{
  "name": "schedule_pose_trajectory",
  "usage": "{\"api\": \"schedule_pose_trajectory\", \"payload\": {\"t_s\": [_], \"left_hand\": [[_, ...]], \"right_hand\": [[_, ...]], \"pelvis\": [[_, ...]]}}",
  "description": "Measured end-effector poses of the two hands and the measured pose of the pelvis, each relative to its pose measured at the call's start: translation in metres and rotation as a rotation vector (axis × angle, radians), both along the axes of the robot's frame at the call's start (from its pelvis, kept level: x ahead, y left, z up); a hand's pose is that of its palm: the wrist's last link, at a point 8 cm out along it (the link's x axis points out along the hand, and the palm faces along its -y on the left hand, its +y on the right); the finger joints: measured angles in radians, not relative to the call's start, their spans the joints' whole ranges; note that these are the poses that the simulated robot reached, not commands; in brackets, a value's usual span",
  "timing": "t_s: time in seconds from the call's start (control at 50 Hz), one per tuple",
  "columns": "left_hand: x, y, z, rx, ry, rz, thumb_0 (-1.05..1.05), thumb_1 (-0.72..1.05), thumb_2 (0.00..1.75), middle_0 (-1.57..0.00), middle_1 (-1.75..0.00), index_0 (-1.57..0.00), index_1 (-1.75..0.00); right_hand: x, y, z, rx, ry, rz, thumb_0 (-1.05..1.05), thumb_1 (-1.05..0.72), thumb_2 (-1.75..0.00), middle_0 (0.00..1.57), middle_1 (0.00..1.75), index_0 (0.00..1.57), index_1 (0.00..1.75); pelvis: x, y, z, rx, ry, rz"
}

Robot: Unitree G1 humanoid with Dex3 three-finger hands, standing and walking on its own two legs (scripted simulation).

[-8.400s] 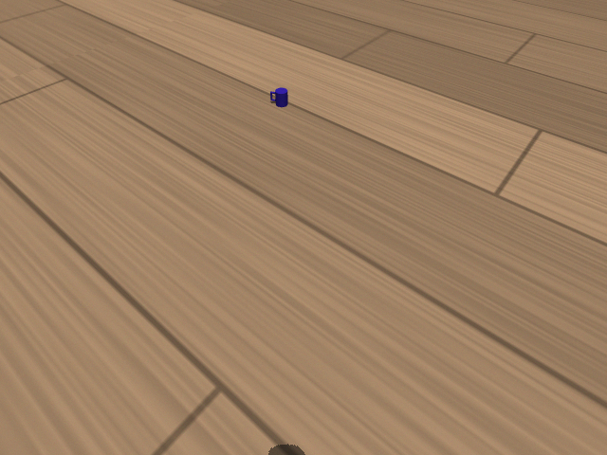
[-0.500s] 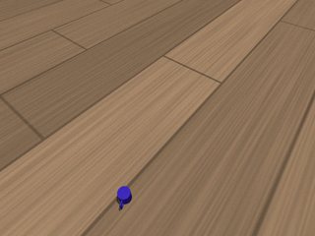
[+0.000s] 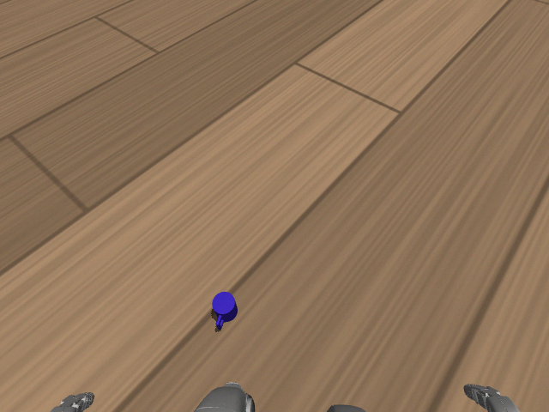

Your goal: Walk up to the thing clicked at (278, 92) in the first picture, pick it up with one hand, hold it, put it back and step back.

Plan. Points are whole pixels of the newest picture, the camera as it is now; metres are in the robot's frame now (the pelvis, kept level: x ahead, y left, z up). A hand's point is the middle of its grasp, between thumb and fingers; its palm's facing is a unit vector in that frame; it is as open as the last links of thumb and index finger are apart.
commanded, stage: walk up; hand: left
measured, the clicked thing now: (223, 311) +0.48 +0.19 -0.71
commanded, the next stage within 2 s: none
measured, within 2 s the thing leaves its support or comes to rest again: neither
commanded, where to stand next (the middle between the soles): +0.09 -0.02 m, yaw -1 degrees
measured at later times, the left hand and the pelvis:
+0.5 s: hand out of the picture +0.12 +0.29 -0.15, palm faces -0.05 -0.93 -0.36, open 7.3 cm; pelvis +0.01 +0.02 +0.00, yaw -1 degrees
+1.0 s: hand out of the picture +0.10 +0.26 -0.14, palm faces +0.02 -0.95 -0.31, open 7.3 cm; pelvis +0.00 +0.01 +0.01, yaw +1 degrees
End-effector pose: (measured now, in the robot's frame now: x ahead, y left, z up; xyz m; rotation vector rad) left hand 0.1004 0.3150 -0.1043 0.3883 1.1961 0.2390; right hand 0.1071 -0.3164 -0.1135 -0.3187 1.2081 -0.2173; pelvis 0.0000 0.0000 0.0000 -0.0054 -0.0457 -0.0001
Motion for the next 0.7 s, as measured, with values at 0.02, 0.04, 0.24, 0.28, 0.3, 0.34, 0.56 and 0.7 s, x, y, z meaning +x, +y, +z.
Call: {"api": "schedule_pose_trajectory", "payload": {"t_s": [0.02,0.04,0.24,0.28,0.3,0.34,0.56,0.7], "left_hand": [[-0.002,0.002,-0.001,0.003,-0.004,-0.004,0.0,0.9,0.9,-0.2,-0.3,-0.21,-0.3],[-0.004,0.005,-0.001,0.005,-0.008,-0.005,0.0,0.9,0.9,-0.2,-0.3,-0.21,-0.3],[-0.005,0.029,-0.015,-0.051,-0.039,-0.032,0.0,0.91,0.9,-0.2,-0.29,-0.21,-0.3],[-0.006,0.028,-0.012,-0.073,-0.031,-0.028,0.0,0.91,0.9,-0.2,-0.29,-0.21,-0.3],[-0.006,0.028,-0.01,-0.081,-0.03,-0.025,0.01,0.91,0.9,-0.2,-0.29,-0.21,-0.3],[-0.005,0.028,-0.008,-0.088,-0.026,-0.027,0.01,0.91,0.9,-0.2,-0.29,-0.21,-0.3],[0.022,0.002,-0.004,-0.053,-0.054,-0.047,0.01,0.91,0.9,-0.2,-0.29,-0.21,-0.3],[0.027,-0.024,0.005,-0.081,-0.105,-0.058,0.0,0.91,0.9,-0.2,-0.29,-0.21,-0.3]], "right_hand": [[-0.003,0.001,0.0,-0.004,0.003,0.001,0.01,-0.9,-0.9,0.2,0.29,0.21,0.3],[-0.007,0.003,0.002,-0.007,0.007,0.002,0.01,-0.9,-0.9,0.2,0.29,0.21,0.3],[-0.066,0.044,0.01,-0.032,0.059,0.012,0.01,-0.91,-0.9,0.2,0.29,0.21,0.3],[-0.077,0.05,0.016,-0.029,0.072,0.004,0.01,-0.9,-0.9,0.21,0.29,0.21,0.3],[-0.081,0.051,0.019,-0.031,0.075,0.0,0.01,-0.9,-0.9,0.21,0.29,0.21,0.3],[-0.086,0.051,0.023,-0.04,0.072,-0.012,0.01,-0.9,-0.9,0.21,0.3,0.21,0.3],[-0.071,0.007,0.005,-0.064,0.044,-0.057,0.01,-0.9,-0.9,0.21,0.3,0.21,0.3],[-0.041,0.012,-0.001,-0.011,-0.002,0.003,0.01,-0.9,-0.9,0.2,0.29,0.21,0.3]], "pelvis": [[-0.002,0.002,-0.001,0.007,0.0,-0.001],[-0.003,0.005,-0.001,0.014,0.003,-0.001],[-0.006,0.037,-0.001,0.029,0.019,0.023],[-0.001,0.038,0.005,0.012,0.017,0.03],[0.001,0.038,0.008,0.01,0.016,0.027],[0.004,0.038,0.011,0.007,0.011,0.019],[0.011,0.012,-0.002,-0.009,-0.024,-0.005],[0.003,0.006,0.003,0.015,-0.008,0.019]]}}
